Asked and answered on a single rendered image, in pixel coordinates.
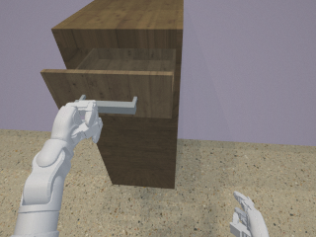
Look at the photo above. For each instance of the right robot hand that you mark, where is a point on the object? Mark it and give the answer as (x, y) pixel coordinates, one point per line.
(253, 223)

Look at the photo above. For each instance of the drawer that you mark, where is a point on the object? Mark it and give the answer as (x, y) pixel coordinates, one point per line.
(119, 75)

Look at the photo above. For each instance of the robot left forearm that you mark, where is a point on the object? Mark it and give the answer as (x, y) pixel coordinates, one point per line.
(43, 191)

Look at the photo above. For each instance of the left robot hand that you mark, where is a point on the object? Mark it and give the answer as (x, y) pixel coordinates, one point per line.
(69, 126)

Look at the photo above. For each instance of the cabinet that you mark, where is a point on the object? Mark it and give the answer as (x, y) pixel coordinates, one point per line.
(136, 151)

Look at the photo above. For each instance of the handle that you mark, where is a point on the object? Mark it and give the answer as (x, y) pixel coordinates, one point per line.
(114, 107)

